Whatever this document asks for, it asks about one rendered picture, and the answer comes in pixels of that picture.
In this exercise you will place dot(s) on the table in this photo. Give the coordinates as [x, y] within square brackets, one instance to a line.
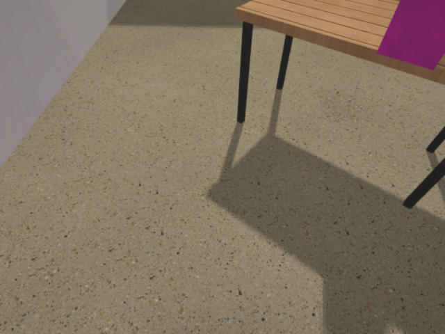
[354, 27]

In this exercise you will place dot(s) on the carton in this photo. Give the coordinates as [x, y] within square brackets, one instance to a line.
[416, 33]

